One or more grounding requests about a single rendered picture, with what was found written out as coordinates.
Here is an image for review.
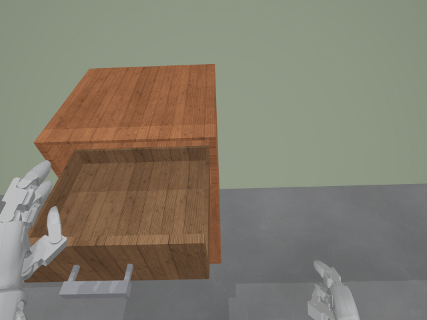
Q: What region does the cabinet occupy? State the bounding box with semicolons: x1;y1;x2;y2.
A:
34;64;222;264

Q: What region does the drawer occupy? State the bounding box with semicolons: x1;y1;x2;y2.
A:
24;145;210;283

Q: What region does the robot left hand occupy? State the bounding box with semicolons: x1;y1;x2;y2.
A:
0;160;67;290

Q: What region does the robot right hand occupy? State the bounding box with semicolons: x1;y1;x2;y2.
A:
308;260;360;320

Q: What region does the handle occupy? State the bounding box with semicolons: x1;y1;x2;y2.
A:
59;264;133;299

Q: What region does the left robot forearm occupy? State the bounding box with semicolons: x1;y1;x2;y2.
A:
0;289;28;320

